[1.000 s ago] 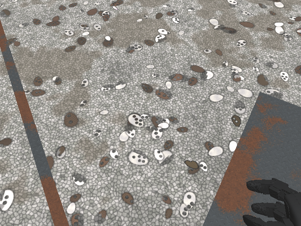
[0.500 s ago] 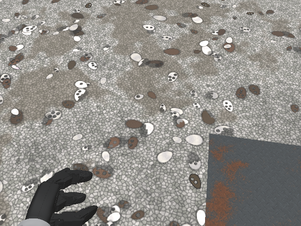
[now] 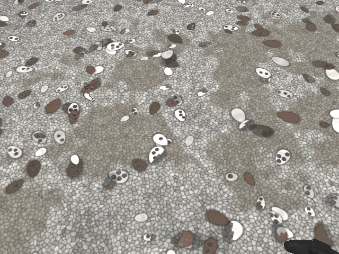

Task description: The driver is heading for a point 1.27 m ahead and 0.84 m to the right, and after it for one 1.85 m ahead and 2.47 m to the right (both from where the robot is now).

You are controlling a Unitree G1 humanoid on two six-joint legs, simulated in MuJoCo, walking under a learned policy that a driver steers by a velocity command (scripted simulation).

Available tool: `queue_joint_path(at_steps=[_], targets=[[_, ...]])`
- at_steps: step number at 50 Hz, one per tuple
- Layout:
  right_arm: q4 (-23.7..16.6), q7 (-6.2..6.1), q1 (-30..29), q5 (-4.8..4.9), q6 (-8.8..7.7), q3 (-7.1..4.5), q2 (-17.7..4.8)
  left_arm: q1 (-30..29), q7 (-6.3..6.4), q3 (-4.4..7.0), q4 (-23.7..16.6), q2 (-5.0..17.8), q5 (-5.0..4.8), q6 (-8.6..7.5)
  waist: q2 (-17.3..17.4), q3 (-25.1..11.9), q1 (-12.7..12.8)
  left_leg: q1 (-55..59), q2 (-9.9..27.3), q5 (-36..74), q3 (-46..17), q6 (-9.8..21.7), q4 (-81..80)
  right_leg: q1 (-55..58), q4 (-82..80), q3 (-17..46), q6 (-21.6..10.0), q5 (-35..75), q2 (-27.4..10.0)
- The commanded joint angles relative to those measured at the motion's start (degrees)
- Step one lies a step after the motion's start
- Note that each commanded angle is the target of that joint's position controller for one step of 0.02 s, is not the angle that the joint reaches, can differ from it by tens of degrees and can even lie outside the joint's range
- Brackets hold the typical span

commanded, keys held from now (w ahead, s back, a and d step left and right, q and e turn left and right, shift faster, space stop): e+shift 0.94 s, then shift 0.06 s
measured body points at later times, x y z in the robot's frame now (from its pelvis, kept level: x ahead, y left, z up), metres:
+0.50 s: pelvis +0.14 -0.06 +0.01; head +0.18 -0.11 +0.46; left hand +0.37 +0.17 -0.07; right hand +0.23 -0.39 -0.09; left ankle +0.18 +0.09 -0.64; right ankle +0.17 -0.15 -0.72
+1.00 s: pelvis +0.21 -0.04 +0.02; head +0.24 -0.06 +0.47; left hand +0.56 +0.01 -0.06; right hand +0.07 -0.34 -0.07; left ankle +0.31 +0.02 -0.72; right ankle +0.10 -0.12 -0.64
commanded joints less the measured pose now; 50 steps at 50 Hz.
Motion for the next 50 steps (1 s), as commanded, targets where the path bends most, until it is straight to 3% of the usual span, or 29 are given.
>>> queue_joint_path(at_steps=[1, 2, 4, 8, 13, 15, 16, 17, 18, 19, 20, 21, 22, 23, 24, 27, 29, 33, 37, 40, 41, 42, 43, 44, 45, 46, 48, 50], targets=[[-1.0, -1.0, 6.1, 0.56, -0.54, -3.02, -7.1, 4.5, 1.17, 2.82, -3.4, 6.4, 0.15, 2.49, 0.8, -12.2, -1.8, 20.5, 19.3, 39.7, -13.5, 10.9, -12.4, -13.1, 2.7, -0.5, 2.3, 3.9, -5.5], [-1.0, -0.94, 4.1, 0.23, -0.64, -3.18, -6.7, 5.3, 1.32, 2.86, -4.1, 4.6, 0.2, 3.69, 2.1, -11.3, -0.3, 16.5, 19.3, 36.0, -11.0, 11.2, -14.6, -11.5, 0.9, -1.3, 2.7, 4.5, -6.3], [-0.7, -1.29, 0.4, 0.04, -0.76, -3.73, -7.2, 2.1, 1.76, 3.02, -6.9, 3.6, 0.46, 5.07, 3.4, -8.4, 0.8, 10.9, 19.2, 32.3, -5.9, 11.0, -17.9, -12.2, -5.5, -2.5, 2.9, 6.3, -8.0], [-0.5, -3.2, -2.7, 0.61, 0.58, -4.66, -8.4, -2.4, 0.32, 3.1, -9.8, 3.5, 1.21, 4.94, 4.1, -10.7, 0.3, 13.1, 16.9, 26.6, 3.3, 9.2, -17.6, -8.7, -21.0, -5.5, 0.7, 23.3, -7.9], [0.5, -2.98, -2.7, 2.68, 2.83, -5.54, -9.9, -7.6, -2.03, 4.91, -13.5, 7.3, 1.43, 6.6, 4.2, -8.7, -0.8, 18.8, 19.8, 16.8, 5.3, 6.1, -13.2, -7.8, -30.3, -9.1, -3.0, 21.8, -6.3], [0.9, -2.81, -3.4, 3.67, 3.45, -5.84, -10.0, -6.3, -2.29, 5.79, -14.1, 7.9, 1.43, 6.85, 3.9, -8.0, 0.7, 20.2, 20.0, 16.6, 6.5, 3.1, -7.3, -5.1, -35.9, -11.0, -5.4, 20.6, -4.5], [1.5, -2.67, -2.5, 4.02, 3.73, -5.81, -9.1, -3.0, -1.82, 6.61, -13.4, 8.9, 1.78, 6.6, 1.6, -8.7, 2.1, 19.0, 17.9, 17.3, 8.2, 0.7, 0.0, -0.1, -40.3, -11.2, -7.4, 23.3, -2.4], [1.9, -2.36, 0.3, 3.12, 4.02, -5.92, -8.6, 1.8, -0.74, 8.56, -12.8, 14.1, 2.12, 5.98, -8.5, -8.1, 3.4, 11.2, 12.4, 6.7, 9.6, -3.5, 14.7, 7.8, -46.5, -1.8, -11.5, 48.1, -4.9], [-1.1, -2.2, 0.0, 0.32, 3.96, -5.27, -6.4, 0.3, -0.06, 9.67, -14.2, 20.8, 2.88, 5.61, -22.6, -8.4, -0.8, -9.2, 0.7, -30.7, 7.6, -9.0, 33.8, 17.9, -47.7, 21.2, -21.8, 65.7, -15.1], [-1.8, -2.03, -0.6, 0.26, 3.64, -4.97, -6.9, 0.2, -1.04, 8.88, -15.8, 19.3, 4.36, 3.8, -15.5, -19.7, 0.4, -12.7, -1.3, -33.2, -8.4, -8.4, 42.2, 20.8, -52.2, 32.8, -27.1, 49.9, -19.9], [-2.0, -2.01, -3.0, 1.86, 3.28, -5.32, -8.3, -2.4, -1.65, 8.42, -16.6, 17.6, 3.73, 2.42, -9.0, -18.2, 0.2, -15.2, -0.3, -28.8, -11.2, -6.7, 42.5, 19.9, -54.0, 29.8, -25.0, 41.4, -19.2], [-1.7, -2.47, -4.4, 1.96, 2.94, -5.41, -8.0, -4.9, -1.3, 8.0, -16.9, 15.7, 2.2, 1.94, -4.8, -14.5, -0.8, -16.1, 0.8, -23.5, -12.2, -5.7, 39.6, 17.0, -54.3, 26.0, -21.6, 35.8, -16.3], [-1.1, -3.11, -4.8, 1.06, 2.89, -5.68, -8.6, -7.5, -0.61, 7.29, -17.3, 13.3, 0.98, 2.32, -2.6, -12.5, -2.0, -15.5, 1.8, -19.6, -12.8, -5.6, 35.8, 13.7, -54.3, 22.9, -18.9, 32.9, -14.3], [-1.1, -3.31, -4.8, 0.72, 2.98, -5.98, -9.2, -9.6, 0.3, 6.83, -18.1, 12.0, 0.88, 2.91, -3.6, -12.2, -3.2, -12.3, 2.0, -17.0, -13.2, -5.5, 32.3, 10.1, -54.3, 20.5, -17.2, 32.0, -12.3], [-1.0, -3.11, -4.8, 0.82, 3.09, -6.04, -9.0, -10.1, 1.0, 6.73, -19.0, 11.6, 1.38, 3.44, -4.7, -12.8, -3.5, -9.9, 1.0, -15.0, -12.9, -5.8, 30.3, 8.6, -54.3, 19.2, -16.3, 32.9, -10.7], [-0.6, -2.8, -4.4, 1.43, 3.11, -5.41, -6.1, -8.5, 2.11, 7.3, -20.1, 12.5, 1.76, 4.24, -4.5, -14.2, -2.9, -7.7, -1.8, -12.2, -13.0, -7.4, 21.5, 9.0, -52.9, 18.5, -15.2, 35.1, -8.2], [-0.5, -2.75, -4.7, 1.67, 3.24, -5.22, -5.6, -8.4, 2.52, 7.56, -20.7, 12.9, 1.66, 4.78, -5.5, -14.1, -2.5, -6.6, -2.7, -11.1, -13.7, -8.2, 17.1, 8.2, -52.6, 20.0, -14.8, 31.2, -7.4], [-0.5, -2.46, -4.7, 1.98, 3.23, -5.58, -6.5, -9.4, 2.42, 7.52, -22.2, 12.5, 1.9, 5.68, -8.9, -12.4, -1.6, -3.3, -3.7, -9.4, -14.6, -8.4, 11.1, 5.2, -52.6, 23.7, -13.6, 23.2, -5.7], [-0.8, -1.75, -3.6, 2.11, 2.08, -6.05, -7.6, -10.4, 1.81, 7.44, -23.5, 12.5, 1.8, 6.23, -11.0, -12.2, -0.9, 1.2, -3.9, -10.5, -15.2, -7.2, 3.6, 5.5, -50.4, 28.2, -13.0, 24.7, -4.8], [0.5, -1.27, 1.8, 2.12, 1.54, -7.05, -9.1, -13.1, 1.39, 7.03, -24.7, 12.1, 0.97, 6.64, -10.3, -12.0, -3.5, 12.4, -2.3, -2.9, -13.7, -5.5, -10.8, 1.3, -46.8, 28.9, -10.5, 22.3, -1.3], [0.6, -1.46, 3.0, 1.64, 1.86, -7.73, -11.3, -10.6, 1.22, 6.26, -24.6, 9.6, 0.95, 6.83, -4.0, -13.8, -2.4, 20.3, 5.7, -0.1, -18.8, -2.6, -14.2, -4.1, -39.7, 24.5, -8.0, 7.8, 2.6], [-0.1, -1.91, 1.7, 0.27, 2.71, -8.21, -15.6, -8.1, 1.08, 5.66, -25.6, 7.8, 0.58, 6.69, 12.7, -12.3, 0.7, 24.1, 17.4, 6.4, -32.4, 5.5, -16.6, -15.8, -27.5, 11.1, -4.7, -4.9, 11.3], [-1.3, -2.03, 0.7, -1.16, 2.42, -7.98, -13.2, -7.7, 0.6, 7.11, -25.3, 13.0, 1.5, 5.75, 14.6, -10.5, 0.3, 20.1, 23.4, 6.2, -39.0, 10.8, -18.5, -20.0, -14.1, 8.4, -1.8, -3.5, 7.3], [-3.0, -2.62, -2.2, -0.66, 2.4, -7.1, -10.1, -7.6, 0.24, 7.93, -23.9, 15.9, 1.49, 5.68, 10.3, -9.1, 0.6, 18.3, 21.4, 4.0, -33.0, 10.1, -17.6, -19.9, -8.7, 6.7, -0.7, 0.9, 4.2], [-3.7, -3.28, -4.0, 0.17, 2.79, -6.58, -8.3, -7.0, 0.24, 8.03, -22.6, 15.5, 1.4, 6.11, 7.0, -7.7, 0.6, 17.0, 17.2, 0.3, -26.4, 7.5, -16.7, -19.6, -6.2, 5.3, 0.1, 4.9, 3.0], [-4.0, -3.94, -4.1, 0.89, 3.16, -6.28, -8.0, -6.4, 0.29, 7.61, -22.0, 14.0, 1.69, 6.59, 5.5, -7.0, 0.2, 17.4, 15.0, -0.3, -22.7, 6.2, -16.1, -20.9, -2.4, 4.0, 0.7, 7.9, 2.3], [-3.6, -4.54, -1.4, 0.82, 3.74, -5.97, -8.6, -7.8, -0.16, 6.19, -22.8, 10.7, 1.24, 6.72, 4.5, -5.4, -1.6, 17.4, 13.6, 4.7, -17.3, 6.9, -16.7, -22.3, -1.8, -0.1, 1.6, 9.9, 0.4], [-2.6, -4.23, 3.0, 0.44, 4.23, -6.23, -10.0, -11.5, 0.03, 5.03, -24.4, 8.5, 1.22, 6.23, 5.5, -6.4, -4.4, 21.6, 14.1, 9.5, -15.8, 8.7, -16.5, -23.2, -6.9, -2.0, 2.6, 9.2, -1.0]])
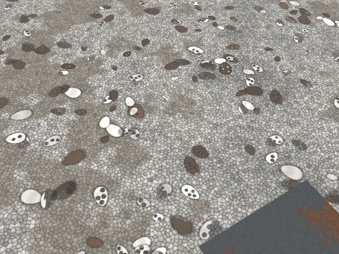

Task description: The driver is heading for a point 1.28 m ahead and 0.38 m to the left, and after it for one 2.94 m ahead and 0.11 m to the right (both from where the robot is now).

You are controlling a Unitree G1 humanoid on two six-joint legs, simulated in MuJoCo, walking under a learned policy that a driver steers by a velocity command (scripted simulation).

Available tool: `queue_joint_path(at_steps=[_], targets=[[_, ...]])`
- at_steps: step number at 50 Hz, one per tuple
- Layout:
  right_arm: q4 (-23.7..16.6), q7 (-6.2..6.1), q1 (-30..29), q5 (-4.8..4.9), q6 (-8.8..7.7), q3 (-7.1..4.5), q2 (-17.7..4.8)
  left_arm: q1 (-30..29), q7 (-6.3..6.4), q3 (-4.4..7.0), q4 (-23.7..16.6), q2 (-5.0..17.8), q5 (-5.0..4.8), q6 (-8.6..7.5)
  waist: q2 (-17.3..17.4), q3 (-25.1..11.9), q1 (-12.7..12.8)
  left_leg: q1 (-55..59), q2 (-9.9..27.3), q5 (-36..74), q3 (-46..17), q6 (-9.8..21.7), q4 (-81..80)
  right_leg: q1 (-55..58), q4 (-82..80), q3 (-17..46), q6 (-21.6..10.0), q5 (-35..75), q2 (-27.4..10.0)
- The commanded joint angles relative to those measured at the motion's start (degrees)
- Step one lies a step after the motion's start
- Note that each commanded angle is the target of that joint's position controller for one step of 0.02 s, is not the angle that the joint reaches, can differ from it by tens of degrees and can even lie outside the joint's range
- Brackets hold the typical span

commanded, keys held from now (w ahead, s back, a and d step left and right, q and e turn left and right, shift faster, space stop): shift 0.08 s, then q+shift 0.68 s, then w+q+shift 0.14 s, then w+shift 0.10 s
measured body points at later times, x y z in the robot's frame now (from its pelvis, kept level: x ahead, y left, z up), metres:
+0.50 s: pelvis +0.01 -0.03 +0.00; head +0.05 -0.03 +0.44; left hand +0.16 +0.25 -0.09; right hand +0.16 -0.31 -0.11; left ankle -0.01 +0.09 -0.70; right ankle +0.00 -0.16 -0.74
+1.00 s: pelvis +0.06 +0.01 +0.01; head +0.07 +0.04 +0.45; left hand +0.06 +0.35 -0.08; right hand +0.34 -0.16 -0.07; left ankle -0.01 +0.08 -0.74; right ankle +0.19 -0.09 -0.71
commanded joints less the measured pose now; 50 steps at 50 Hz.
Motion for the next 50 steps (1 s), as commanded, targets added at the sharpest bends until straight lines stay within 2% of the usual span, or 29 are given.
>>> queue_joint_path(at_steps=[1, 4, 6, 8, 9, 10, 11, 12, 13, 14, 16, 18, 21, 23, 27, 29, 30, 31, 32, 33, 34, 35, 36, 38, 40, 42, 45, 49, 50], targets=[[-3.5, -0.07, 0.8, -0.2, 0.02, -1.73, -9.2, -4.2, 0.15, -0.17, -5.9, 1.8, 0.13, -1.21, 9.7, -5.6, -2.0, 11.7, 14.6, 15.9, -11.1, 12.6, -7.7, -5.9, -2.9, -3.0, 1.8, -1.1, -3.3], [-3.5, 1.13, 0.4, 0.41, 0.38, -2.37, -11.5, -4.3, 0.08, -1.16, -5.7, 0.5, 0.88, -1.58, 11.5, -8.2, -1.9, 11.5, 15.4, 21.9, -7.7, 12.8, -6.0, 1.7, -13.0, -4.7, 1.5, -3.3, -3.8], [-2.7, 2.01, 0.9, 1.18, 0.38, -2.07, -11.4, -3.3, 0.18, -1.58, -4.5, -0.2, 1.07, -1.71, 12.9, -8.9, -1.7, 8.7, 14.8, 23.3, -7.4, 12.7, -5.0, 9.0, -21.0, -5.8, 0.8, -3.7, -2.3], [-1.6, 2.83, 0.7, 2.12, 0.02, -0.61, -8.6, 0.2, 0.23, -1.86, -2.0, -1.8, 1.46, -1.69, 12.6, -9.0, 0.4, 6.4, 13.5, 21.4, -7.7, 11.2, -2.7, 17.9, -35.8, -6.1, -0.6, 2.9, -1.5], [-1.0, 3.27, 0.6, 2.85, -0.33, 0.28, -6.8, 2.7, 0.15, -1.95, -0.3, -2.5, 1.69, -1.75, 11.7, -8.6, 2.1, 2.6, 12.3, 19.3, -7.2, 9.1, -1.5, 26.0, -47.3, -6.9, -2.0, 12.1, -0.9], [-0.2, 3.8, 3.5, 2.79, -1.09, 0.77, -6.0, 3.1, 0.46, -1.43, -0.2, 0.2, 1.76, -1.74, 10.2, -9.2, 1.5, -2.2, 10.6, 13.9, -7.3, 5.1, -0.5, 34.2, -48.9, -3.9, -3.2, 18.0, -3.3], [-1.3, 4.55, 4.2, 0.52, -1.83, 1.68, -4.0, 5.5, 1.28, -0.49, -0.9, 5.1, 2.22, -1.49, 0.1, -12.8, 0.9, -8.9, 6.6, -3.2, -4.6, 0.4, 7.6, 42.5, -45.2, 6.6, -6.2, 36.3, -14.9], [-2.6, 4.51, 4.2, 1.43, -2.24, 1.63, -3.7, 1.4, 1.52, 0.32, -0.4, 8.0, 3.51, -1.04, -12.0, -11.9, -0.6, -12.8, 3.3, -17.8, 0.2, -2.6, 11.2, 33.9, -43.7, 9.5, -14.6, 34.2, -22.5], [-2.4, 3.92, 1.5, 2.19, -1.83, 0.3, -9.1, -0.1, 1.29, 0.28, -1.8, 6.0, 3.91, -1.62, -9.6, -9.8, 2.7, -12.6, 3.5, -21.2, -0.5, -4.1, 21.3, 29.9, -45.6, 9.1, -17.8, 30.3, -21.5], [-2.4, 3.47, 1.4, 3.12, -1.23, -0.98, -11.0, -0.4, 1.48, 0.18, -1.1, 5.2, 4.02, -2.11, -10.2, -7.5, 2.8, -17.0, 2.9, -22.5, -0.6, -4.5, 30.8, 29.1, -46.1, 7.9, -18.1, 31.4, -21.2], [-0.8, 2.07, 5.5, 2.87, 1.0, -1.78, -9.8, -3.5, 1.94, -0.42, -0.8, 3.0, 2.8, -3.18, -9.1, -5.6, 1.0, -20.1, 3.7, -20.6, -3.0, -5.7, 41.0, 26.9, -46.7, 3.3, -16.8, 32.9, -20.4], [-1.3, 1.53, 6.2, 2.74, 2.33, -1.57, -7.6, -5.5, 2.38, -1.0, -0.4, 0.7, 2.58, -3.67, -7.5, -4.5, 0.0, -20.7, 4.2, -15.8, -2.2, -6.5, 42.6, 25.4, -47.5, -1.3, -15.8, 31.8, -19.2], [-4.2, 2.31, 3.5, 2.49, 2.86, -0.79, -5.0, -6.1, 2.83, -0.73, 0.2, 0.3, 2.66, -3.58, -5.9, -5.3, 0.8, -19.6, 5.7, -10.7, -0.6, -7.0, 34.4, 26.9, -47.2, -5.3, -15.4, 28.2, -19.2], [-6.2, 3.51, 2.3, 2.31, 2.87, -0.23, -4.0, -6.0, 2.68, 0.02, 0.7, 1.8, 2.46, -3.48, -5.7, -6.5, 1.5, -15.9, 6.2, -10.5, 0.7, -6.0, 27.8, 27.2, -46.2, -6.9, -15.5, 29.4, -20.5], [-8.4, 4.91, 4.3, 2.52, 3.68, -1.21, -6.3, -5.9, 1.38, 1.26, 1.6, 4.4, 0.8, -3.96, -6.1, -7.6, 0.7, -9.5, 4.7, -9.7, 4.1, -2.6, 18.6, 27.2, -42.6, -8.8, -13.7, 31.1, -23.3], [-8.0, 4.62, 7.8, 2.51, 4.13, -2.1, -6.8, -5.9, 0.81, 1.33, 2.6, 3.5, -0.28, -4.05, -3.8, -7.8, -1.5, -1.6, 2.2, -2.7, 5.6, 0.2, 9.0, 23.7, -35.7, -12.8, -9.4, 25.9, -21.6], [-7.2, 3.65, 11.4, 2.14, 3.87, -3.55, -10.1, -2.4, 0.31, 1.07, 4.1, 1.6, 0.13, -4.08, 4.0, -8.2, -2.3, 6.5, 2.1, 9.2, 0.5, 3.1, 2.6, 17.9, -25.3, -16.6, -5.5, 17.9, -17.0], [-8.4, 2.39, 13.8, 1.84, 3.17, -5.9, -19.7, -4.5, 0.23, -0.09, 0.8, -1.8, 2.97, -4.24, 24.3, -7.5, -1.6, 18.1, 17.1, 37.3, -24.2, 12.0, 0.1, -3.1, -4.5, -19.4, 1.1, -12.6, -7.5], [-9.9, 3.31, 14.3, -0.5, 1.19, -5.15, -19.2, -11.0, 0.76, -0.34, -1.6, -1.0, 3.25, -4.52, 20.7, -13.9, -4.9, 17.6, 22.9, 32.7, -37.1, 21.9, -3.8, -9.7, 6.0, -5.5, 1.7, -21.0, -1.4], [-9.8, 3.72, 12.9, -0.41, -0.23, -4.44, -17.1, -12.9, 1.01, 0.12, -1.6, 1.1, 1.94, -4.64, 13.3, -12.8, -4.9, 17.6, 21.4, 26.3, -32.6, 20.7, -5.2, -11.4, 8.8, -1.7, 0.4, -17.4, -2.6], [-9.5, 3.19, 10.7, 0.78, -0.86, -4.02, -15.5, -12.8, 1.34, 0.15, -1.2, 1.0, 1.48, -4.89, 10.4, -10.1, -3.1, 15.7, 18.4, 21.3, -29.0, 17.8, -5.0, -11.9, 7.0, -0.6, -0.9, -12.1, -3.2], [-10.0, 2.52, 7.5, 2.06, -0.6, -3.45, -13.6, -11.6, 1.78, 0.39, -0.2, 1.6, 1.95, -4.94, 7.2, -8.6, -1.3, 13.9, 16.2, 18.8, -26.1, 15.0, -4.7, -11.8, 4.0, 0.1, -1.2, -7.3, -4.2], [-10.9, 1.76, 4.2, 2.63, 0.01, -2.89, -12.5, -10.5, 2.0, 0.79, 0.2, 2.5, 2.28, -4.9, 7.3, -8.1, 0.5, 10.7, 14.2, 18.2, -23.7, 13.3, -4.8, -9.0, 0.9, 0.4, -1.2, -3.5, -4.3], [-12.1, 0.81, 2.6, 1.94, 0.78, -2.63, -12.2, -8.5, 1.47, 0.52, 1.6, 1.2, 2.22, -4.94, 7.9, -9.3, 1.5, 8.2, 11.7, 19.8, -21.8, 12.4, -4.6, -4.9, -1.7, -0.4, -0.4, 1.2, -2.1], [-11.6, 0.49, 6.0, 2.78, 0.59, -2.66, -12.1, -6.9, 0.34, 0.1, 2.7, 0.6, 1.53, -5.58, 7.0, -11.5, 0.6, 8.5, 9.7, -8.6, -23.9, 12.3, -8.4, -3.3, -10.3, -0.4, -0.2, 5.3, -1.4], [-11.5, 0.58, 6.9, 2.94, 0.01, -2.73, -13.4, -9.3, -0.61, 0.01, 2.0, 0.7, 0.84, -6.56, 10.7, -8.1, -0.4, 6.4, 10.1, -23.3, -29.0, 12.8, -12.0, -3.5, -17.3, -0.2, 0.1, 5.6, -0.3], [-11.1, 0.58, 8.0, 2.74, -0.66, -2.72, -13.9, -11.7, -1.45, -0.04, 1.9, 0.9, 0.47, -8.66, 11.7, -5.4, -1.3, 4.9, 9.4, -23.5, -30.7, 12.6, -11.5, -1.4, -25.0, 0.3, 0.2, 6.2, 0.7], [-10.8, 1.29, 9.1, 2.61, -1.4, -1.38, -11.5, -11.4, -2.16, -0.83, 2.4, -0.3, 0.34, -10.56, 13.1, -4.6, -2.4, 1.5, 8.7, -19.8, -28.7, 11.9, -8.8, 5.6, -31.0, -2.2, -0.1, 8.1, -0.3], [-9.8, 3.9, 9.4, -1.78, -0.27, -2.17, -14.2, -8.9, -2.71, -1.84, 4.2, -0.6, 5.15, -7.38, 14.8, -4.9, -3.0, -0.8, 5.0, -22.9, -26.9, 10.7, -9.1, 8.6, -30.0, -6.6, -0.3, 5.4, 0.3]])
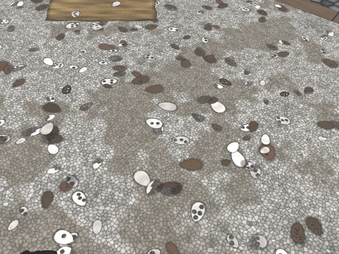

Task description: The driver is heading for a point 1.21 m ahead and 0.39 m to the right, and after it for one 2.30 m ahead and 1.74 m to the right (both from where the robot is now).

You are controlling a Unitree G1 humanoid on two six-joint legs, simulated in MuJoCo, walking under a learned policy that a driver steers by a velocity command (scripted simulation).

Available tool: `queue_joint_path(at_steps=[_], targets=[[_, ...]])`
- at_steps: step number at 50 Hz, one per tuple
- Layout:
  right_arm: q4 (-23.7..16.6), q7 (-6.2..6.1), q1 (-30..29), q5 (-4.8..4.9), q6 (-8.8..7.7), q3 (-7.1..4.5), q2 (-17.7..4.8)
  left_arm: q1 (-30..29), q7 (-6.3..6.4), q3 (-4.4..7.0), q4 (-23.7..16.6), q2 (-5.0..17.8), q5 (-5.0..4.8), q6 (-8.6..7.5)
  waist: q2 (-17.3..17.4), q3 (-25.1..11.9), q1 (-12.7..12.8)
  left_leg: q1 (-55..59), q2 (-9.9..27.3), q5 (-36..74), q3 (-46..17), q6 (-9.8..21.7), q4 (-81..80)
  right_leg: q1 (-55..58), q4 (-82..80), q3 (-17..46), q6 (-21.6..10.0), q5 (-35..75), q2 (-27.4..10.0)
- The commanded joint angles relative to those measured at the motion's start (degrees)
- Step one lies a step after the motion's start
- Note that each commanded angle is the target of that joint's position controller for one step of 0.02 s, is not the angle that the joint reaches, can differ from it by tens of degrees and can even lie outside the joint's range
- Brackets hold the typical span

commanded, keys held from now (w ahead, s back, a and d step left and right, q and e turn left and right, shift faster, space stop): w+shift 0.04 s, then w+e+shift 0.96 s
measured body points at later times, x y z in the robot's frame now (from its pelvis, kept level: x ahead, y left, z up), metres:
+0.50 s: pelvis +0.28 -0.01 -0.02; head +0.32 -0.03 +0.42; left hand +0.22 +0.28 -0.14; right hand +0.51 -0.26 -0.08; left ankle +0.36 +0.10 -0.75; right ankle +0.07 -0.12 -0.72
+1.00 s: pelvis +0.66 -0.18 -0.05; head +0.70 -0.19 +0.40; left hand +0.96 -0.05 -0.16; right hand +0.54 -0.41 -0.17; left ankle +0.59 +0.06 -0.60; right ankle +0.70 -0.22 -0.74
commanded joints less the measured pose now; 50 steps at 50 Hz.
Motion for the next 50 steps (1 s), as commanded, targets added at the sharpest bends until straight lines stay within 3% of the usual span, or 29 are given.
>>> queue_joint_path(at_steps=[1, 4, 5, 6, 7, 9, 11, 17, 20, 21, 23, 24, 25, 26, 27, 28, 31, 33, 37, 39, 41, 43, 44, 45, 46, 47, 48, 49, 50], targets=[[-2.8, 3.1, -0.2, -3.23, 0.19, -2.77, -9.8, -4.1, -0.77, -0.56, -4.0, 2.7, 3.17, 1.65, 11.2, 1.5, -1.8, -4.2, 9.2, -19.5, -12.5, 7.5, -10.6, 4.1, -2.4, -5.8, -0.7, -1.6, 0.4], [-3.1, 2.97, -2.5, -2.17, -0.59, -1.35, -6.2, 7.0, 0.32, -0.28, -1.2, 4.6, 2.31, 1.04, 5.4, 1.0, 4.8, -12.8, 7.9, -20.8, -11.1, 5.5, -2.7, 20.5, -9.6, -5.3, -4.1, -1.9, -1.4], [-4.3, 2.36, -5.1, -2.13, -1.38, -0.21, -2.6, 15.4, 0.83, 0.36, 0.7, 8.0, 3.3, 0.06, -4.3, 0.0, 8.9, -19.5, 3.6, -17.1, -4.9, 3.3, 12.9, 28.0, -15.2, 6.8, -6.4, -13.6, -9.5], [-7.6, 1.98, -7.3, -1.28, -2.45, 0.83, 0.3, 19.8, 0.74, 1.98, 1.5, 15.9, 4.01, -0.28, -16.1, 0.2, 9.2, -32.6, -4.7, -16.6, 4.0, 0.8, 29.4, 32.9, -27.6, 35.9, -12.1, -33.6, -21.1], [-7.4, 1.81, -6.6, -2.59, -2.79, 0.77, -2.1, 17.4, 0.04, 2.03, 1.9, 14.5, 3.06, -0.06, -10.3, 2.8, 6.6, -40.1, -1.1, -12.6, 3.4, 0.8, 36.5, 31.7, -30.0, 48.4, -17.0, -37.8, -24.6], [-5.4, 2.49, -8.1, -4.21, -3.26, -0.12, -6.4, 13.6, -0.79, 0.57, 0.9, 8.7, 1.14, 0.08, -3.7, 3.2, 4.4, -36.8, 5.2, -3.5, 7.4, -1.3, 37.4, 28.4, -26.0, 34.4, -15.3, -29.0, -17.9], [-5.4, 3.37, -9.8, -5.16, -3.29, 0.37, -5.2, 16.2, -0.43, -0.24, 2.7, 7.0, 0.72, -0.42, -6.8, 3.9, 4.6, -31.0, 6.5, -1.7, 8.9, -3.5, 32.5, 23.9, -28.0, 26.0, -14.8, -20.5, -12.2], [-7.9, 4.46, -19.1, -3.33, -3.42, 3.04, -0.8, 21.3, 0.68, 0.59, 6.5, 7.4, 0.66, 0.14, -8.5, 5.9, 7.2, -22.4, 3.7, 1.0, 14.0, -6.6, 13.7, 20.3, -28.5, 20.2, -16.8, -3.0, -8.1], [-8.2, 3.86, -20.1, -2.5, -3.94, 3.12, -1.0, 22.0, 0.62, 0.95, 7.9, 7.7, 0.38, 0.35, -9.9, 5.0, 6.6, -11.2, 2.0, 3.8, 14.7, -6.1, 6.5, 16.9, -26.3, 20.3, -16.0, 8.5, -9.0], [-7.3, 3.27, -16.9, -2.29, -4.16, 2.71, -1.9, 20.6, 0.57, 1.12, 7.9, 8.3, 0.22, 0.2, -9.6, 3.5, 4.3, -3.3, 1.5, 4.1, 14.5, -5.4, 4.2, 14.3, -23.6, 19.5, -14.8, 16.5, -9.0], [-2.0, 1.08, -0.4, -3.12, -4.56, 0.29, -6.8, 16.7, 0.01, 1.69, 6.9, 10.1, -0.68, -0.82, -3.7, -5.5, -4.8, 22.6, 2.9, 3.9, 13.1, -2.7, 2.5, 5.2, -4.2, 14.1, -11.6, 31.7, -4.1], [-0.5, -0.42, 11.6, -3.96, -4.62, -1.58, -11.7, 14.5, -0.2, 0.96, 5.2, 7.6, -0.95, -1.79, 2.1, -13.3, -11.1, 36.3, 15.0, -12.6, 2.0, -0.3, 0.6, -4.1, 13.4, 9.9, -10.3, 19.4, -0.5], [0.2, -0.81, 14.5, -5.38, -4.36, -2.21, -15.9, 17.1, 0.27, -0.97, 2.4, -0.2, -2.15, -1.73, 16.3, -19.3, -8.7, 42.1, 30.8, -37.3, -24.5, 2.3, -10.5, -15.7, 29.4, 4.3, -9.7, -15.2, 4.5], [-0.1, -0.96, 7.8, -4.7, -3.75, -1.87, -12.4, 15.4, 0.69, -0.97, 2.4, 2.9, -1.25, -0.36, 13.0, -12.7, -5.5, 32.4, 31.4, -39.3, -31.6, 3.9, -12.9, -20.2, 36.5, 2.3, -10.0, -9.1, 0.0], [-0.3, -0.72, 4.1, -4.27, -3.65, -0.53, -6.7, 11.6, 0.31, -0.45, 2.6, 4.6, 0.25, 0.51, 6.3, -5.2, -4.5, 25.9, 28.3, -31.6, -22.0, 3.4, -11.6, -21.2, 36.9, 1.0, -10.1, -4.5, -3.0], [0.7, -0.34, 3.7, -4.03, -3.87, 0.04, -4.4, 10.5, -0.53, -0.61, 2.9, 3.7, 0.94, 0.95, 3.7, -1.1, -3.4, 20.9, 25.5, -21.8, -13.2, 3.3, -13.0, -20.3, 35.5, 0.4, -9.7, -2.3, -5.0], [4.4, 0.09, 5.5, -2.89, -5.22, 0.81, -1.8, 7.1, -2.51, -1.33, 1.7, 0.9, 1.88, 3.11, 7.2, 5.5, -1.1, 14.4, 21.3, -5.6, 1.3, 1.4, -16.3, -21.2, 34.0, -0.7, -8.6, -0.4, -7.9], [6.6, 0.72, 7.3, -2.13, -6.09, 1.11, -0.3, 2.6, -3.32, -1.87, -0.6, 0.1, 1.92, 3.92, 6.1, 7.0, -0.5, 14.9, 21.0, 5.4, 7.8, 1.0, -17.2, -25.0, 34.9, -1.5, -8.4, 2.2, -8.3], [8.6, 0.65, 4.8, -2.27, -7.19, 0.93, -1.7, -6.3, -4.83, -3.5, -6.0, 0.1, 1.58, 3.72, 5.0, 10.0, 2.2, 8.7, 18.0, 21.3, 22.0, -0.8, -20.9, -20.3, 22.0, -6.3, -9.0, 11.4, -7.8], [10.3, 0.28, 6.5, -2.24, -7.21, 0.82, -2.7, -10.7, -5.51, -4.21, -7.1, 0.2, 1.6, 3.59, 1.5, 11.7, 1.5, 7.7, 15.6, 34.9, 27.7, -2.1, -21.9, -12.8, 12.2, -13.0, -10.8, 13.9, -4.4], [11.2, -0.19, 9.1, -2.25, -7.04, 0.08, -6.7, -9.1, -5.22, -4.24, -6.6, 1.1, 1.31, 3.58, 2.8, 7.7, 3.1, 12.3, 16.6, 64.9, 29.0, -3.0, -15.0, -3.7, 8.5, -17.2, -13.2, 13.3, 0.6], [10.6, -0.91, 7.4, -2.55, -5.43, -1.02, -11.1, 3.3, -4.01, -2.89, -3.2, 4.9, 1.18, 3.49, 5.9, -0.5, 10.6, 14.6, 18.8, 80.4, 28.3, -3.2, 3.0, 10.3, 7.9, -16.2, -15.2, 7.8, 4.2], [9.4, -1.0, 4.3, -2.73, -4.6, -1.22, -12.0, 15.9, -3.08, -1.39, 0.5, 7.8, 1.34, 3.41, 6.6, -6.3, 16.4, 9.8, 19.8, 79.5, 26.8, -2.4, 18.1, 24.3, 6.2, -12.9, -17.3, 5.7, 4.8], [9.0, -0.29, 3.3, -3.27, -4.12, -1.06, -10.7, 24.5, -1.53, 0.54, 4.0, 10.7, 1.14, 3.45, 2.0, -9.4, 18.4, -1.3, 15.9, 50.4, 26.4, -2.7, 38.3, 39.2, 1.3, -7.5, -19.0, 4.0, 3.7], [7.3, 0.91, 2.9, -4.04, -4.56, 0.77, -3.3, 20.0, 0.0, 2.19, 3.7, 15.6, -0.04, 4.35, -12.1, -5.4, 12.1, -19.0, 5.2, -10.5, 25.5, -4.1, 62.0, 43.5, 1.0, 7.0, -20.7, 5.2, -5.0], [0.5, 0.68, 6.7, -2.29, -5.75, 1.17, -4.3, 16.5, -0.04, 2.91, 0.0, 20.7, 1.96, 4.87, -13.8, -17.4, 7.3, -35.1, 2.9, -14.3, 13.3, -5.3, 73.0, 56.7, -11.1, 37.4, -32.2, 0.4, -16.3], [-0.2, 0.72, 0.8, -2.84, -7.02, 1.29, -7.1, 17.8, 0.61, 2.98, -0.4, 17.9, 1.41, 5.06, -2.7, -14.9, 9.8, -37.8, 6.0, -7.9, 8.0, -5.0, 68.3, 52.1, -19.9, 41.9, -30.5, -8.6, -16.7], [0.1, 0.75, 0.1, -2.68, -7.48, 1.64, -6.9, 15.7, 1.17, 2.3, 0.9, 14.8, 1.25, 4.56, 1.2, -4.1, 6.3, -36.8, 8.5, -5.0, 8.2, -4.8, 61.0, 40.7, -23.2, 38.0, -28.0, -7.9, -15.2], [0.5, 0.57, -1.1, -3.53, -7.07, 1.92, -6.3, 13.8, 1.44, 1.74, 1.5, 12.9, 1.15, 3.59, 4.6, 0.8, 3.3, -32.6, 10.5, -5.5, 8.5, -5.4, 55.7, 30.9, -23.6, 33.1, -26.3, -2.3, -12.6]])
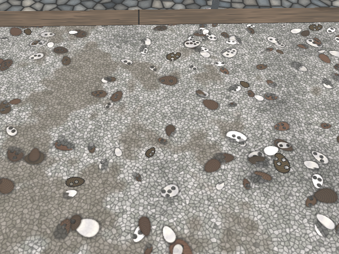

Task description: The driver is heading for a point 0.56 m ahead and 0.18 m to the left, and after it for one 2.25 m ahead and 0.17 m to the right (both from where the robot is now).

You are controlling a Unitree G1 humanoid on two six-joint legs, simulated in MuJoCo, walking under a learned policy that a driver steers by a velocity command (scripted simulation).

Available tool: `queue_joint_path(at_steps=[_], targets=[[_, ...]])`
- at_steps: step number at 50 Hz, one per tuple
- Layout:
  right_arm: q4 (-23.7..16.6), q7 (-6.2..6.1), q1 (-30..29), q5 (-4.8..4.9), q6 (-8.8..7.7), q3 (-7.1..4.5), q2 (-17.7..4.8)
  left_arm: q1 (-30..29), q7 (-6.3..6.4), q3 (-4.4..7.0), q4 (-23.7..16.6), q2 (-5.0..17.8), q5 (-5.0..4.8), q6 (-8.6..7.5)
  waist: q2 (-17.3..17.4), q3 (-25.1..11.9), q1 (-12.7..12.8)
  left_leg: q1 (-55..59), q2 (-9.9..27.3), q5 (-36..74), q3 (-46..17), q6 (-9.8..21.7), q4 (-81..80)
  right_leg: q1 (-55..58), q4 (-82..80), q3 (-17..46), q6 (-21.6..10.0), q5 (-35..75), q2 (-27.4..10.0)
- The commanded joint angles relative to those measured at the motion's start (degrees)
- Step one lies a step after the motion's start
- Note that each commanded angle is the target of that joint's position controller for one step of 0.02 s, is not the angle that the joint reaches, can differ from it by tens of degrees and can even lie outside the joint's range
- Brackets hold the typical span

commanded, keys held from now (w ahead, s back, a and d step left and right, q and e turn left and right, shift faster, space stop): w+shift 0.02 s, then w+q+shift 0.54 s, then w+e+shift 0.44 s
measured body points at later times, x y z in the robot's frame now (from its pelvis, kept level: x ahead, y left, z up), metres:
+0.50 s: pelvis +0.49 +0.08 +0.03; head +0.51 +0.07 +0.48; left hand +0.62 +0.34 -0.06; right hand +0.53 -0.22 -0.10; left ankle +0.51 +0.12 -0.70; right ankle +0.43 -0.06 -0.59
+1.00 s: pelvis +1.01 +0.10 +0.04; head +1.03 +0.11 +0.49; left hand +0.94 +0.38 -0.09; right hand +1.22 -0.12 -0.04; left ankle +1.03 +0.25 -0.63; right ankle +0.98 +0.03 -0.70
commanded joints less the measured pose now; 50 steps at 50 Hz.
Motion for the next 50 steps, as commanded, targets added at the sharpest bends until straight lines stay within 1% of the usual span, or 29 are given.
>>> queue_joint_path(at_steps=[1, 3, 7, 10, 12, 14, 16, 17, 18, 19, 20, 22, 24, 26, 28, 30, 32, 34, 36, 37, 38, 39, 40, 41, 42, 44, 46, 47, 50], targets=[[-8.2, -0.3, -2.9, -1.51, -1.26, -1.55, -10.6, 7.3, 2.14, 3.41, -1.3, 10.4, 0.12, -1.89, 7.0, -3.1, 1.3, -28.1, 3.8, -1.0, -3.9, -0.7, -3.2, 23.3, -27.6, 36.2, -9.7, 5.5, -19.1], [-6.7, 0.39, 0.3, -2.18, 1.28, -1.05, -8.7, 6.3, 1.96, 1.53, -0.7, 6.0, -0.37, -3.93, 7.0, -1.7, -1.9, -20.7, 6.2, -2.4, -2.2, -1.7, -12.0, 11.8, -29.6, 28.2, -8.2, 10.1, -16.3], [-10.9, 2.03, -12.9, 0.3, 1.29, 0.58, -4.5, 9.4, 0.36, 1.36, 1.8, 5.4, -0.92, -6.85, 2.5, 2.9, 2.6, -17.4, 6.3, 20.2, 3.3, 0.9, -34.5, 7.0, -35.1, 14.4, -2.5, 25.0, -10.7], [-10.3, 2.81, -16.4, 2.22, 1.09, 0.41, -4.4, 13.3, 0.1, 1.13, 4.0, 6.2, -1.47, -8.05, 2.3, 1.8, 5.4, -14.8, 2.6, 33.6, 6.3, 5.1, -44.6, 16.7, -40.7, 10.0, 1.6, 34.5, -13.2], [-10.3, 2.86, -17.9, 2.15, 0.59, -0.05, -5.8, 15.1, 0.84, 1.2, 5.4, 7.3, -0.69, -8.19, 0.4, 2.2, 5.6, -15.6, 0.0, 31.6, 7.0, 7.2, -48.7, 25.6, -38.9, 6.9, 3.5, 49.1, -16.0], [-8.7, 2.86, -15.4, 1.61, 0.55, -1.18, -8.4, 15.4, 2.27, 1.58, 5.7, 9.4, 0.6, -7.37, -2.7, -2.5, 3.5, -12.3, -5.6, 24.7, 8.9, 8.4, -49.1, 33.9, -31.8, 4.2, 5.9, 69.3, -17.7], [-3.4, 2.44, 1.1, 1.85, 1.18, -2.97, -12.1, 11.6, 3.58, 2.13, 4.8, 11.1, 2.8, -5.65, -5.9, -11.1, -5.2, 1.3, -10.1, 16.6, 9.4, 10.0, -46.3, 35.3, -10.8, 2.2, 7.7, 85.2, -19.6], [0.8, 1.85, 14.3, 1.75, 1.61, -4.16, -13.7, 7.0, 3.92, 2.31, 3.6, 11.5, 2.99, -4.78, -4.8, -14.5, -12.6, 13.2, -9.2, 13.8, 7.8, 12.0, -48.9, 28.3, 8.4, -0.1, 8.5, 81.4, -18.4], [3.0, 0.95, 22.3, 1.5, 2.36, -5.63, -16.9, 4.2, 3.55, 1.12, 2.1, 7.2, 2.84, -5.3, 2.9, -16.0, -15.1, 25.4, -2.5, 4.9, -2.3, 15.3, -45.8, 12.5, 34.7, -0.6, 8.4, 43.8, -11.9], [2.8, 0.96, 15.0, 0.63, 2.88, -6.55, -20.5, 10.7, 1.72, -0.53, -1.2, 0.6, -0.01, -6.78, 24.6, -18.9, -3.3, 39.4, 10.9, -3.2, -40.4, 26.9, -57.2, -16.8, 53.6, 4.8, 12.7, -10.0, -1.4], [-0.3, 1.44, 8.9, 1.16, 2.85, -6.47, -16.7, 6.9, 1.97, -1.41, -2.6, 3.6, 0.9, -7.89, 9.5, -18.2, -4.9, 36.5, 11.8, -6.8, -47.8, 26.7, -65.4, -21.4, 52.0, 12.2, 10.5, -4.6, -5.6], [0.8, 1.35, 6.3, 1.6, 2.57, -5.33, -11.4, 1.6, 1.42, -2.06, -3.9, 4.6, 1.54, -8.65, -4.5, -7.1, -0.8, 17.9, 9.2, -5.2, -37.2, 22.2, -68.9, -17.2, 39.7, 12.1, 9.7, 1.6, -12.0], [1.9, 0.68, 5.1, 1.66, 1.63, -4.52, -10.4, 0.6, 1.06, -2.94, -5.7, 2.9, 3.47, -6.52, -4.3, -1.3, 3.3, 4.4, 4.2, 1.0, -29.7, 20.7, -70.5, -13.2, 33.0, 11.1, 11.6, -0.8, -14.3], [1.8, 0.94, 4.8, 1.97, 0.42, -4.73, -11.6, -1.3, 0.77, -3.79, -7.5, 1.9, 3.66, -4.62, -1.7, 1.4, 4.5, -4.2, 0.6, 4.1, -24.3, 20.6, -72.9, -10.9, 23.9, 8.6, 13.3, -2.2, -15.9], [1.3, 0.88, 4.5, 2.1, -0.1, -5.27, -12.5, -8.9, 0.06, -4.54, -11.0, 1.5, 2.56, -4.58, 0.1, 3.9, 2.8, -10.4, -1.7, 9.4, -21.4, 19.9, -76.0, -7.7, 11.5, 5.5, 14.8, 6.4, -15.9], [2.2, 1.21, 5.7, 3.14, -0.83, -5.23, -11.4, -12.2, -0.8, -5.52, -11.4, -0.9, 1.43, -4.97, 1.5, 3.2, 0.3, -9.7, -3.7, 17.6, -15.3, 16.2, -77.8, -1.2, -2.1, 2.7, 13.8, 21.0, -15.5], [3.6, 1.91, 9.6, 3.62, -1.95, -5.24, -11.6, -15.0, -0.69, -5.19, -11.2, -0.9, 0.41, -5.08, 1.8, 2.0, -3.3, -2.0, -1.5, 28.1, -13.5, 13.8, -79.9, 0.8, -8.0, 0.8, 11.5, 30.8, -14.5], [4.9, 1.59, 11.3, 2.88, -2.28, -5.18, -12.1, -16.9, -0.26, -4.56, -11.3, 0.3, 0.35, -5.19, 2.8, 1.1, -4.8, 10.0, 0.5, 37.9, -10.7, 11.8, -77.9, -2.1, -12.4, -0.1, 8.8, 29.9, -13.8], [5.9, 0.67, 12.1, 1.82, -2.12, -5.23, -13.9, -14.6, 0.12, -3.63, -10.6, 1.8, 0.64, -5.57, 5.9, -2.3, -3.2, 19.6, 2.5, 62.3, -7.2, 9.7, -69.1, -1.2, -13.4, -2.4, 6.2, 21.3, -10.0], [6.5, -0.1, 12.2, 0.95, -1.65, -5.33, -14.7, -10.1, 0.39, -2.82, -9.4, 3.4, 0.69, -5.8, 7.7, -5.3, -0.4, 22.9, 3.9, 72.2, -6.2, 8.7, -62.3, 2.7, -13.2, -2.6, 5.0, 16.6, -7.9], [6.6, -0.81, 10.9, -0.1, -0.94, -5.42, -15.2, -0.3, 0.86, -1.71, -6.1, 5.4, 0.38, -5.82, 8.6, -10.2, 4.5, 23.1, 4.4, 76.7, -4.7, 8.0, -51.8, 11.3, -12.7, -2.2, 3.7, 13.5, -6.3], [5.6, -1.35, 6.6, -0.83, -0.25, -5.4, -15.4, 13.2, 1.53, -0.44, -1.6, 7.5, -0.03, -5.39, 8.1, -15.4, 11.7, 16.9, 3.4, 73.5, -2.1, 7.3, -36.8, 24.4, -12.0, -1.0, 2.1, 11.2, -7.6], [3.6, -1.7, 3.8, -1.46, -0.39, -4.5, -11.8, 25.0, 2.32, 1.14, 0.7, 11.4, 0.39, -4.75, 0.6, -21.6, 16.2, 4.2, 0.2, 49.9, 0.6, 7.0, -12.7, 38.3, -7.4, 11.4, -0.7, -0.8, -16.8], [0.0, 0.1, 10.6, 2.15, -1.5, -2.89, -6.0, 21.4, 1.67, 2.67, 1.5, 15.9, 0.61, -4.2, -23.4, -27.3, 7.0, -22.1, -11.6, -4.2, -0.9, 2.3, 8.1, 54.1, -20.2, 52.3, -12.4, -8.8, -30.7], [-0.2, -0.51, 4.2, 0.92, -1.97, -2.58, -10.0, 16.1, 0.95, 2.9, 0.2, 10.8, 0.08, -3.83, -8.4, -22.1, 9.4, -32.3, -6.9, -0.5, -5.0, 3.8, 8.5, 52.8, -24.3, 54.4, -12.6, -9.7, -28.8], [-3.4, -0.04, -6.3, -0.12, -3.04, -1.67, -9.6, 14.9, 0.96, 2.19, 2.5, 6.2, -0.46, -4.14, 3.9, -9.8, 7.4, -30.3, -1.5, 4.0, -5.7, 3.5, -2.5, 35.5, -25.8, 39.8, -8.6, 1.4, -24.3], [-5.9, 0.74, -8.7, -2.05, -1.51, -0.83, -7.8, 15.3, 1.83, 1.17, 4.8, 3.6, -0.54, -4.58, 3.2, -4.1, 3.0, -26.3, 0.1, 1.2, -5.0, 1.9, -9.3, 22.9, -27.9, 33.3, -6.7, 6.3, -19.1], [-6.7, 1.02, -8.3, -2.35, -0.57, -0.5, -7.2, 15.4, 1.86, 1.26, 5.1, 4.0, -0.89, -5.02, 1.4, -3.1, 1.6, -25.9, 0.7, -0.8, -4.6, 1.3, -12.5, 20.0, -29.0, 32.2, -6.9, 6.8, -18.0], [-11.4, 2.09, -16.5, -1.57, 0.18, 0.79, -6.8, 12.3, 1.76, 2.24, 3.8, 6.6, -0.86, -5.78, -0.3, 2.2, 0.7, -20.6, 1.8, 4.6, -1.2, -0.9, -29.8, 6.0, -35.2, 28.2, -6.7, 7.4, -15.1]])
Velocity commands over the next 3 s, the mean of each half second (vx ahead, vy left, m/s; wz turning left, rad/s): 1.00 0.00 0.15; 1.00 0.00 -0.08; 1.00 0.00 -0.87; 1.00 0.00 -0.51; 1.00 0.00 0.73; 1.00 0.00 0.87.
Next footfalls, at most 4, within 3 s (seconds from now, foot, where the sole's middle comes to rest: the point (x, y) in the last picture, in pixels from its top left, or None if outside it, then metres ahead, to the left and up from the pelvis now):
0.34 left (136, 225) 0.55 0.12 -0.74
0.78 right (155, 128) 1.02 0.04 -0.74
1.20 left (110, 73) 1.40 0.28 -0.74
1.62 right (165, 36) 1.74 -0.03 -0.74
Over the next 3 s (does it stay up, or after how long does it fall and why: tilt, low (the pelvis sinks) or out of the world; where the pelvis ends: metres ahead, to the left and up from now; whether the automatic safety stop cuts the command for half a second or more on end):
stays up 2.87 -0.36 -0.14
